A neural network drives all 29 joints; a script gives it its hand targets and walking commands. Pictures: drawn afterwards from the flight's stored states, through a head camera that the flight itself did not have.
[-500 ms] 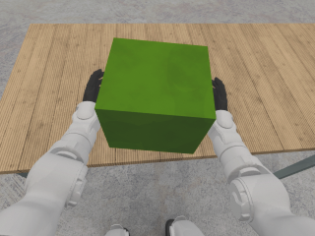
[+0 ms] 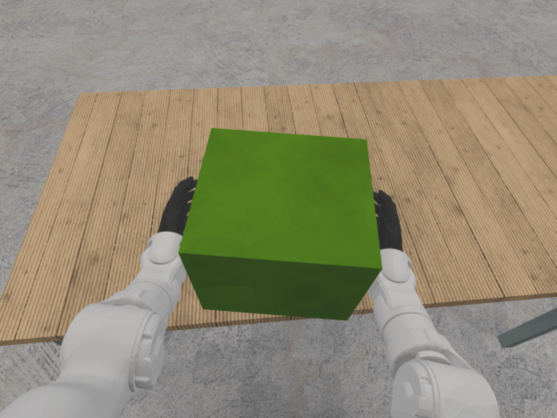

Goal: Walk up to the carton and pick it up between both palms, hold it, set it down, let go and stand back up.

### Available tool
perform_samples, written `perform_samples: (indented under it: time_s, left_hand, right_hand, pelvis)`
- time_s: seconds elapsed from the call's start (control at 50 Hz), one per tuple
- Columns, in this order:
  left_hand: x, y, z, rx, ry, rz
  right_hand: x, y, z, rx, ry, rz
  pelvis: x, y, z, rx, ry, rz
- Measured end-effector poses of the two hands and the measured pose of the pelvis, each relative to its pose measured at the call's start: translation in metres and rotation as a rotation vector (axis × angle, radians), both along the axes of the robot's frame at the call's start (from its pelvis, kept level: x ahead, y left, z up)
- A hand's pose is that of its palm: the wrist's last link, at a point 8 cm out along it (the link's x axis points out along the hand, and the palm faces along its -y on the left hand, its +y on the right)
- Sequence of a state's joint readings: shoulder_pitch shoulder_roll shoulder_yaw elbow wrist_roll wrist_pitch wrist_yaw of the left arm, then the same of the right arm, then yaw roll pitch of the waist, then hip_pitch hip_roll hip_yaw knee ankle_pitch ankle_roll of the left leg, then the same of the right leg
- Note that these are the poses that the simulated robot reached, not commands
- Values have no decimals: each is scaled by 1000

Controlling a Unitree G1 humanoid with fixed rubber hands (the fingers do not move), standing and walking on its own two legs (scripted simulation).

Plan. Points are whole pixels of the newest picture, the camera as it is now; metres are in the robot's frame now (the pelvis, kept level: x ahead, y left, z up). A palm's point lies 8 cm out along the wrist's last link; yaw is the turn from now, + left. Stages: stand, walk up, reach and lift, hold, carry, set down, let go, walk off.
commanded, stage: reach and lift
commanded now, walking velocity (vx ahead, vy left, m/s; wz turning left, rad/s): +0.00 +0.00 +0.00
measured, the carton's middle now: (281, 227) +0.39 -0.05 +0.01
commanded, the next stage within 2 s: none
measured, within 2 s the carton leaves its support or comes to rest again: leaves its support in 0.86 s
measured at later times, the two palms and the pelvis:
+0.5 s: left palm (175, 225) +0.41 +0.11 +0.02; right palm (387, 242) +0.34 -0.21 +0.01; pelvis +0.01 +0.00 +0.01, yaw +0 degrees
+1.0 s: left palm (177, 221) +0.41 +0.11 +0.03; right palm (390, 244) +0.34 -0.22 +0.01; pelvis +0.01 +0.00 +0.01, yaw +0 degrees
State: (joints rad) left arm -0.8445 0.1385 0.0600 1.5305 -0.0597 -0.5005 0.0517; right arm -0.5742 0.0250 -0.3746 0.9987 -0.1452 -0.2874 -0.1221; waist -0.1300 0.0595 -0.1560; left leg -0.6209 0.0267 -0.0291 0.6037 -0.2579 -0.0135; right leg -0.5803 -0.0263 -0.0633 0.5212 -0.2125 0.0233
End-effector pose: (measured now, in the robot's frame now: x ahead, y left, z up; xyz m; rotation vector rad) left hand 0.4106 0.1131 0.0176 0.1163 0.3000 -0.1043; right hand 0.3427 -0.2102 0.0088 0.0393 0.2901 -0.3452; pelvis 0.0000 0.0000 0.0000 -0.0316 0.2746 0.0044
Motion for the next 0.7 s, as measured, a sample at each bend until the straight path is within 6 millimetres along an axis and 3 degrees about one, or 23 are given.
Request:
perform_samples:
  time_s: [0.3, 0.7]
  left_hand:
    - [3, -2, 1, 2, -3, -10]
    - [2, -2, 3, 8, -16, -8]
  right_hand:
    - [0, -1, 1, -27, 4, -4]
    - [-1, -1, 1, -22, -7, -4]
  pelvis:
    - [13, 5, 7, -1, -7, 3]
    - [15, 3, 10, -5, -2, 4]
